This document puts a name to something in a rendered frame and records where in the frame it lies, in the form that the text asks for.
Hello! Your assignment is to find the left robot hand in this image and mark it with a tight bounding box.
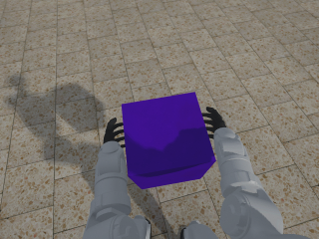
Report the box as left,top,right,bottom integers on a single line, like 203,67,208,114
103,118,126,148

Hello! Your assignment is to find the left robot shin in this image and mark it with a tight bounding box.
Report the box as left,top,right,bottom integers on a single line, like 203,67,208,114
135,215,146,220

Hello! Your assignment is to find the right robot hand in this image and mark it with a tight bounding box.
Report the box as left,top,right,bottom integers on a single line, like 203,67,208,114
202,107,226,139

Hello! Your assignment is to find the carton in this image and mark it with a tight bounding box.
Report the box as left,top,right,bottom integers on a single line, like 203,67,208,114
122,92,216,189

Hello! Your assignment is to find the robot left upper arm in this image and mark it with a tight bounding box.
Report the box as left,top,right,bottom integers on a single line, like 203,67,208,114
82,214,141,239

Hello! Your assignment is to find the right robot forearm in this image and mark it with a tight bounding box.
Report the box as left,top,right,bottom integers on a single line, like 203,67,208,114
213,127,284,225

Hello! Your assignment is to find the robot right thigh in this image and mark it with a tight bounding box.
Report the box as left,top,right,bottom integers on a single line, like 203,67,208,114
183,223,219,239

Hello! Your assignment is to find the left robot forearm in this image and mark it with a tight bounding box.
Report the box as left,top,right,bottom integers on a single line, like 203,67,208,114
83,140,132,235

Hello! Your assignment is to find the robot right upper arm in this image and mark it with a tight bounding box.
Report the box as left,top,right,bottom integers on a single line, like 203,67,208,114
219,192,311,239

